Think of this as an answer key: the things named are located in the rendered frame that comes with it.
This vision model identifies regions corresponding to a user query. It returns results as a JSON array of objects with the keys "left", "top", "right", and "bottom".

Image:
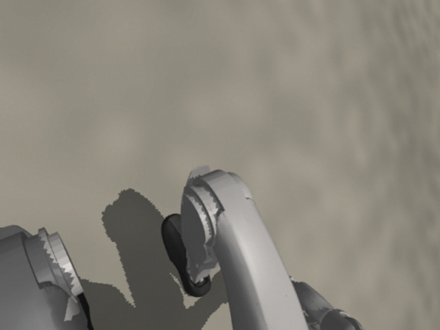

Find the right robot foot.
[{"left": 161, "top": 214, "right": 211, "bottom": 297}]

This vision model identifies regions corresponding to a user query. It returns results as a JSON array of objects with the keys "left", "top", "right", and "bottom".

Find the left robot foot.
[{"left": 78, "top": 293, "right": 94, "bottom": 330}]

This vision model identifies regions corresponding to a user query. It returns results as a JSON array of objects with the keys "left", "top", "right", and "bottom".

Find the right robot hand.
[{"left": 289, "top": 276, "right": 334, "bottom": 330}]

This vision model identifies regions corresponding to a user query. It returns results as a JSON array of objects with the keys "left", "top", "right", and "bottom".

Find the right robot arm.
[{"left": 320, "top": 309, "right": 365, "bottom": 330}]

